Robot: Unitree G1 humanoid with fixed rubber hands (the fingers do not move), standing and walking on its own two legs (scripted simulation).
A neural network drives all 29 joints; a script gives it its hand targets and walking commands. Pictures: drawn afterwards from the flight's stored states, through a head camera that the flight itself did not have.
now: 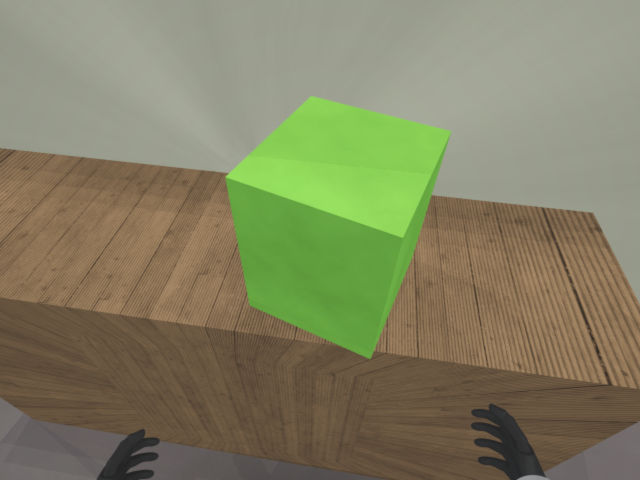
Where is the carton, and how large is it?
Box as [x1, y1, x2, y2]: [225, 96, 450, 358]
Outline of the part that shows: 311,96 225,177 249,304 370,358 410,261 450,131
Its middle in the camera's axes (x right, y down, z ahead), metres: +0.03 -0.01 +0.54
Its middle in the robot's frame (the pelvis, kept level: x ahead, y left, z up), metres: +0.43 -0.03 +0.09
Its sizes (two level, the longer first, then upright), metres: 0.210 0.200 0.250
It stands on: a pedestal, 0.72 m high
